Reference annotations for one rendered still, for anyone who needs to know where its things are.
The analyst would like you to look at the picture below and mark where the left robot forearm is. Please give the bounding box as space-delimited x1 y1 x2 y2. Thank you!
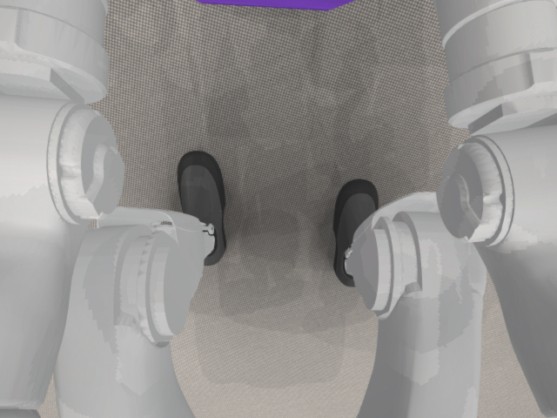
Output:
0 0 110 105

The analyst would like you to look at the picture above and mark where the right robot foot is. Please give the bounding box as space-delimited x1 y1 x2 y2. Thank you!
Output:
333 179 379 287

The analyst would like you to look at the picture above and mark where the left robot upper arm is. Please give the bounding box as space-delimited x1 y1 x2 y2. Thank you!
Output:
0 94 124 418

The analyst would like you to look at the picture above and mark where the robot right thigh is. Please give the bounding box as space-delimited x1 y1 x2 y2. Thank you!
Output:
356 211 483 418

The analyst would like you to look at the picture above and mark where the right robot forearm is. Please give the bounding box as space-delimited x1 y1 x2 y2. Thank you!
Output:
433 0 557 136

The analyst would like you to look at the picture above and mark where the right robot upper arm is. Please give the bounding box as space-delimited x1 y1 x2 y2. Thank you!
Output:
436 125 557 418

